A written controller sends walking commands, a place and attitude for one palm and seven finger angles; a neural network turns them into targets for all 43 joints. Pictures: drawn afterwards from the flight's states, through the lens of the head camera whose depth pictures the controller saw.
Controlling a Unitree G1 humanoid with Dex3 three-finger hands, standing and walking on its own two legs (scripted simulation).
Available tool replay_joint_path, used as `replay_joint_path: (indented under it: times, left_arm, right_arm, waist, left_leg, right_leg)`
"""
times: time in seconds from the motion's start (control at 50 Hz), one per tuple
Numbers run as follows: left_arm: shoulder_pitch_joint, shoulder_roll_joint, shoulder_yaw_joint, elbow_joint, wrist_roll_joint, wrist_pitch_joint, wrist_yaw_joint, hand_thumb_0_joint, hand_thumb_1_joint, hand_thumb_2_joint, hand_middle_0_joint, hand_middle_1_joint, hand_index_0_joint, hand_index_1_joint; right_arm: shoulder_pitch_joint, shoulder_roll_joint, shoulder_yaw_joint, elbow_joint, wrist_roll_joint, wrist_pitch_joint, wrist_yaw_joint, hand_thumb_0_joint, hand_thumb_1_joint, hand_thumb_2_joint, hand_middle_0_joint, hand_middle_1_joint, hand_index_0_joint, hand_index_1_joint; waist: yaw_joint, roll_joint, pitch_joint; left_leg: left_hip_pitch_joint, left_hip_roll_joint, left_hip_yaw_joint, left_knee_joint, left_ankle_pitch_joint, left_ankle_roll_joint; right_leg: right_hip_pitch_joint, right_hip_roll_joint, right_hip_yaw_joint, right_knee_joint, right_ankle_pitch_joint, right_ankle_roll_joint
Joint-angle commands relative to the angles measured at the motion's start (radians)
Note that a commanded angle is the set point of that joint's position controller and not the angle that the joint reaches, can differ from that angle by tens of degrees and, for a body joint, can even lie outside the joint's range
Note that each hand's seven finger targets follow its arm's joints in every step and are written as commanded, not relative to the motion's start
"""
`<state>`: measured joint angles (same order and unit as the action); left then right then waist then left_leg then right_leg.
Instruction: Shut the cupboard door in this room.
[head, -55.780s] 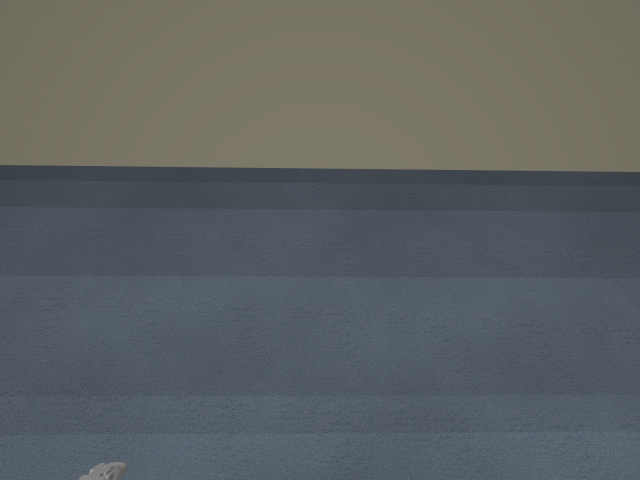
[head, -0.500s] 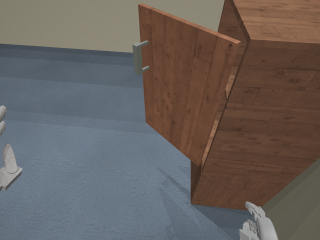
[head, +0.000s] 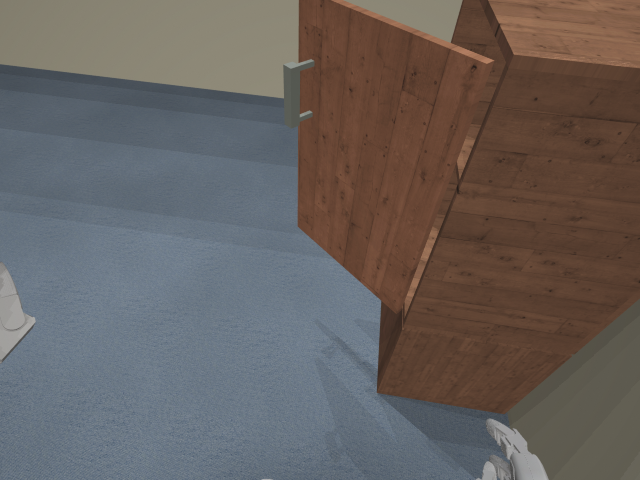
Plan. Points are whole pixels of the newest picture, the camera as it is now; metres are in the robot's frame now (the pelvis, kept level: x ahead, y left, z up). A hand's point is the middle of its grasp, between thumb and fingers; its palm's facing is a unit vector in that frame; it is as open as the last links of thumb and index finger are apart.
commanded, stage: step back with the hand held close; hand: left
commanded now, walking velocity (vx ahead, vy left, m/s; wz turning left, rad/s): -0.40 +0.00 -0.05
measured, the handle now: (300, 93) +0.77 +0.09 +0.11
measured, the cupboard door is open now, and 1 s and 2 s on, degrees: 50 50 50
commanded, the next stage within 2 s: stop stepping back and stand still in 0.46 s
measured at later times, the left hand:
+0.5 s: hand (43, 364) +0.17 +0.24 +0.18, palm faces +0.31 -0.83 -0.45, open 7.4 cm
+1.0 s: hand out of the picture +0.05 +0.25 +0.19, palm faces +0.34 -0.83 -0.44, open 7.4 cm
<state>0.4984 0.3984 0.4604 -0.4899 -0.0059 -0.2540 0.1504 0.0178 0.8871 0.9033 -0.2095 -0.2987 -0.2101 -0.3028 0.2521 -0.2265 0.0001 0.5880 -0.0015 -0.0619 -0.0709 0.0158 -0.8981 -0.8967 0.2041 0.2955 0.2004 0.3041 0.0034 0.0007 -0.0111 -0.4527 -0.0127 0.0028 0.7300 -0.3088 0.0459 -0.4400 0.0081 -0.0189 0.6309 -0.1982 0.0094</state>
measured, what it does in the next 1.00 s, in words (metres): walks backwards: right foot, then left foot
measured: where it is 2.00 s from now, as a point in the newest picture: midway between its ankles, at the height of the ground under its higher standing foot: outside the picture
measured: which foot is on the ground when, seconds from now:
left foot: down 0.00-0.54, up 0.56-0.66, down 0.68-0.98, up 1.00-1.00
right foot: down 0.00-0.16, up 0.18-0.36, down 0.38-1.00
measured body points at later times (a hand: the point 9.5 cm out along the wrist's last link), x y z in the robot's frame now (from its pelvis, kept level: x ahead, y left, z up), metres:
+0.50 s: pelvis -0.07 +0.00 +0.01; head -0.01 +0.02 +0.46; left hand +0.14 +0.28 +0.21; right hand +0.14 -0.22 -0.06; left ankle +0.06 +0.09 -0.72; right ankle -0.17 -0.12 -0.72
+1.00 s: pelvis -0.16 +0.00 +0.02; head -0.17 +0.03 +0.47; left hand +0.02 +0.29 +0.21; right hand -0.03 -0.24 -0.06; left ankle -0.05 +0.09 -0.71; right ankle -0.19 -0.10 -0.72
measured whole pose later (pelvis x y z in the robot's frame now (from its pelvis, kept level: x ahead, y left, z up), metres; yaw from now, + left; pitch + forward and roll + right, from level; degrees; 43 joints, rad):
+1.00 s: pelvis -0.16 +0.00 +0.02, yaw -1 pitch +1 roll -2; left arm 0.60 0.43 0.39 -0.53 -0.04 -0.19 0.14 0.02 0.89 0.90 -0.21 -0.30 -0.21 -0.30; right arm 0.29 -0.19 0.03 0.62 -0.01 -0.10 -0.07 0.02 -0.90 -0.90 0.20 0.30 0.20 0.30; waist -0.05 -0.02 -0.06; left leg -0.43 -0.04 -0.03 0.51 -0.22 0.00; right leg -0.17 0.05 -0.01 0.43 -0.27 -0.04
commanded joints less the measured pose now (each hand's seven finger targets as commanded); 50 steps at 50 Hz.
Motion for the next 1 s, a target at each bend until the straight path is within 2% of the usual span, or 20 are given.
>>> replay_joint_path:
  times: [0.0, 0.08, 0.14, 0.16, 0.2, 0.3, 0.34, 0.4, 0.46, 0.5, 0.54, 0.58, 0.62, 0.68, 0.7, 0.76, 0.82, 0.88, 0.9, 0.98]
  left_arm:
    - [-0.055, 0.230, 0.119, -0.209, -0.025, -0.062, 0.031, 0.000, 0.900, 0.900, -0.200, -0.300, -0.200, -0.300]
    - [-0.002, 0.237, 0.130, -0.245, -0.029, -0.071, 0.045, 0.000, 0.900, 0.900, -0.200, -0.300, -0.200, -0.300]
    - [0.010, 0.217, 0.165, -0.258, -0.009, -0.093, 0.034, 0.000, 0.900, 0.900, -0.200, -0.300, -0.200, -0.300]
    - [-0.003, 0.209, 0.156, -0.258, -0.012, -0.091, 0.023, 0.000, 0.900, 0.900, -0.200, -0.300, -0.200, -0.300]
    - [-0.015, 0.215, 0.161, -0.256, -0.016, -0.088, 0.013, 0.000, 0.900, 0.900, -0.200, -0.300, -0.200, -0.300]
    - [-0.028, 0.159, 0.058, -0.240, -0.037, -0.093, -0.010, 0.000, 0.900, 0.900, -0.200, -0.300, -0.200, -0.300]
    - [-0.064, 0.179, 0.051, -0.259, -0.043, -0.094, -0.015, 0.000, 0.900, 0.900, -0.200, -0.300, -0.200, -0.300]
    - [-0.053, 0.225, 0.097, -0.307, -0.046, -0.087, -0.019, 0.000, 0.900, 0.900, -0.200, -0.300, -0.200, -0.300]
    - [0.010, 0.271, 0.152, -0.361, -0.070, -0.071, -0.024, 0.000, 0.900, 0.900, -0.200, -0.300, -0.200, -0.300]
    - [0.118, 0.318, 0.210, -0.322, -0.084, -0.061, -0.024, 0.000, 0.900, 0.900, -0.200, -0.300, -0.200, -0.300]
    - [0.163, 0.314, 0.215, -0.266, -0.088, -0.057, -0.024, 0.000, 0.900, 0.900, -0.200, -0.300, -0.200, -0.300]
    - [0.175, 0.297, 0.200, -0.175, -0.081, -0.026, -0.006, 0.000, 0.900, 0.900, -0.200, -0.300, -0.200, -0.300]
    - [0.099, 0.258, 0.156, -0.127, -0.078, 0.005, 0.009, 0.000, 0.900, 0.900, -0.200, -0.300, -0.200, -0.300]
    - [0.011, 0.217, 0.083, -0.069, -0.063, 0.018, 0.022, 0.000, 0.900, 0.900, -0.200, -0.300, -0.200, -0.300]
    - [-0.024, 0.232, 0.074, -0.118, -0.064, 0.010, 0.021, 0.000, 0.900, 0.900, -0.200, -0.300, -0.200, -0.300]
    - [-0.077, 0.177, 0.017, -0.186, -0.045, 0.002, 0.023, 0.000, 0.900, 0.900, -0.200, -0.300, -0.200, -0.300]
    - [-0.081, 0.197, 0.039, -0.263, -0.028, -0.002, 0.022, 0.000, 0.900, 0.900, -0.200, -0.300, -0.200, -0.300]
    - [0.016, 0.226, 0.083, -0.281, -0.033, 0.001, 0.021, 0.000, 0.900, 0.900, -0.200, -0.300, -0.200, -0.300]
    - [0.071, 0.263, 0.126, -0.259, -0.037, 0.004, 0.022, 0.000, 0.900, 0.900, -0.200, -0.300, -0.200, -0.300]
    - [0.065, 0.220, 0.116, -0.190, -0.055, 0.008, 0.034, 0.000, 0.900, 0.900, -0.200, -0.300, -0.200, -0.300]
  right_arm:
    - [-0.095, -0.113, -0.064, -0.138, -0.005, -0.041, 0.007, 0.000, -0.900, -0.900, 0.200, 0.300, 0.200, 0.300]
    - [-0.119, -0.115, -0.059, -0.145, 0.003, -0.026, 0.001, 0.000, -0.900, -0.900, 0.200, 0.300, 0.200, 0.300]
    - [-0.142, -0.150, -0.068, -0.157, -0.002, -0.055, -0.019, 0.000, -0.900, -0.900, 0.200, 0.300, 0.200, 0.300]
    - [-0.140, -0.141, -0.074, -0.152, -0.008, -0.063, -0.021, 0.000, -0.900, -0.900, 0.200, 0.300, 0.200, 0.300]
    - [-0.135, -0.132, -0.082, -0.139, -0.017, -0.078, -0.018, 0.000, -0.900, -0.900, 0.200, 0.300, 0.200, 0.300]
    - [-0.112, -0.120, -0.062, -0.060, -0.032, -0.113, -0.001, 0.000, -0.900, -0.900, 0.200, 0.300, 0.200, 0.300]
    - [-0.112, -0.121, -0.062, -0.036, -0.031, -0.114, 0.004, 0.000, -0.900, -0.900, 0.200, 0.300, 0.200, 0.300]
    - [-0.120, -0.115, -0.071, -0.049, -0.026, -0.101, 0.015, 0.000, -0.900, -0.900, 0.200, 0.300, 0.200, 0.300]
    - [-0.160, -0.089, -0.064, -0.123, 0.001, -0.059, 0.016, 0.000, -0.900, -0.900, 0.200, 0.300, 0.200, 0.300]
    - [-0.171, -0.068, -0.055, -0.160, 0.019, -0.034, 0.009, 0.000, -0.900, -0.900, 0.200, 0.300, 0.200, 0.300]
    - [-0.197, -0.063, -0.040, -0.180, 0.025, -0.018, -0.005, 0.000, -0.900, -0.900, 0.200, 0.300, 0.200, 0.300]
    - [-0.177, -0.068, -0.032, -0.166, 0.012, -0.001, -0.014, 0.000, -0.900, -0.900, 0.200, 0.300, 0.200, 0.300]
    - [-0.138, -0.081, -0.019, -0.150, 0.005, 0.003, -0.026, 0.000, -0.900, -0.900, 0.200, 0.300, 0.200, 0.300]
    - [-0.111, -0.124, -0.032, -0.133, 0.015, -0.023, -0.040, 0.000, -0.900, -0.900, 0.200, 0.300, 0.200, 0.300]
    - [-0.133, -0.134, -0.031, -0.136, 0.011, -0.039, -0.041, 0.000, -0.900, -0.900, 0.200, 0.300, 0.200, 0.300]
    - [-0.132, -0.136, -0.026, -0.139, 0.011, -0.078, -0.044, 0.000, -0.900, -0.900, 0.200, 0.300, 0.200, 0.300]
    - [-0.117, -0.122, -0.031, -0.137, 0.003, -0.108, -0.036, 0.000, -0.900, -0.900, 0.200, 0.300, 0.200, 0.300]
    - [-0.101, -0.106, -0.032, -0.131, -0.008, -0.111, -0.018, 0.000, -0.900, -0.900, 0.200, 0.300, 0.200, 0.300]
    - [-0.100, -0.107, -0.037, -0.126, -0.010, -0.108, -0.011, 0.000, -0.900, -0.900, 0.200, 0.300, 0.200, 0.300]
    - [-0.074, -0.099, -0.050, -0.094, -0.010, -0.055, -0.004, 0.000, -0.900, -0.900, 0.200, 0.300, 0.200, 0.300]
  waist:
    - [-0.014, -0.125, -0.083]
    - [-0.024, -0.006, -0.100]
    - [-0.009, 0.293, -0.110]
    - [-0.008, 0.293, -0.114]
    - [0.000, 0.182, -0.124]
    - [-0.006, 0.243, -0.128]
    - [0.002, 0.227, -0.224]
    - [0.015, 0.212, -0.370]
    - [0.003, 0.094, -0.410]
    - [-0.002, -0.095, -0.390]
    - [-0.006, -0.141, -0.248]
    - [-0.013, -0.077, -0.117]
    - [-0.035, -0.016, -0.047]
    - [-0.026, 0.010, -0.024]
    - [-0.023, 0.107, -0.047]
    - [-0.012, 0.208, -0.019]
    - [-0.008, 0.219, -0.072]
    - [-0.011, 0.206, -0.124]
    - [-0.009, 0.125, -0.162]
    - [-0.024, -0.108, -0.037]
  left_leg:
    - [-0.034, 0.028, -0.059, -0.040, -0.121, -0.025]
    - [0.010, 0.076, -0.103, -0.195, -0.127, 0.000]
    - [-0.388, 0.303, -0.353, -0.568, -0.418, 0.093]
    - [-0.377, 0.338, -0.370, -0.574, -0.372, 0.105]
    - [-0.241, 0.313, -0.321, -0.476, -0.151, 0.097]
    - [0.159, 0.269, -0.256, -0.398, 0.334, 0.056]
    - [0.377, 0.261, -0.212, -0.328, 0.680, 0.037]
    - [0.535, 0.237, -0.148, -0.265, 0.858, 0.021]
    - [0.484, 0.171, -0.018, -0.217, 0.721, -0.009]
    - [0.396, 0.102, 0.040, -0.147, 0.494, -0.041]
    - [0.236, 0.042, 0.036, -0.036, 0.111, -0.059]
    - [0.101, 0.032, -0.022, 0.057, 0.000, -0.063]
    - [0.096, 0.054, -0.057, -0.075, 0.071, -0.057]
    - [0.228, 0.093, -0.098, -0.251, 0.294, -0.018]
    - [0.230, 0.129, -0.156, -0.344, 0.248, -0.010]
    - [0.006, 0.195, -0.328, -0.641, -0.371, 0.013]
    - [-0.018, 0.154, -0.259, -0.638, -0.386, -0.012]
    - [0.024, 0.085, -0.152, -0.521, -0.246, -0.047]
    - [0.057, 0.060, -0.114, -0.446, -0.198, -0.053]
    - [0.079, 0.012, -0.068, 0.104, 0.001, -0.066]
  right_leg:
    - [0.052, -0.247, 0.319, -0.311, -0.206, -0.118]
    - [0.032, -0.152, 0.164, -0.237, -0.201, -0.059]
    - [0.417, 0.064, 0.023, 0.201, -0.056, 0.013]
    - [0.417, 0.074, 0.032, 0.271, -0.065, 0.012]
    - [0.338, 0.070, 0.055, 0.213, -0.121, 0.004]
    - [0.170, 0.060, 0.031, -0.126, -0.143, 0.000]
    - [0.133, 0.057, 0.031, -0.214, -0.076, 0.007]
    - [0.172, 0.050, 0.030, -0.241, 0.062, 0.018]
    - [0.209, 0.001, 0.038, -0.236, 0.358, 0.051]
    - [0.190, -0.105, 0.068, -0.245, 0.537, 0.061]
    - [0.110, -0.210, 0.134, -0.284, 0.506, 0.010]
    - [0.051, -0.270, 0.218, -0.306, 0.288, -0.086]
    - [0.075, -0.227, 0.184, -0.278, 0.195, -0.098]
    - [0.069, -0.069, 0.082, -0.274, 0.077, -0.022]
    - [0.101, -0.032, 0.039, -0.246, 0.000, -0.009]
    - [0.297, 0.044, 0.038, -0.129, -0.171, -0.005]
    - [0.384, 0.061, 0.011, -0.144, -0.169, -0.014]
    - [0.401, 0.033, 0.001, -0.245, -0.186, -0.040]
    - [0.379, 0.008, 0.017, -0.274, -0.236, -0.052]
    - [0.018, -0.307, 0.369, -0.474, -0.478, -0.212]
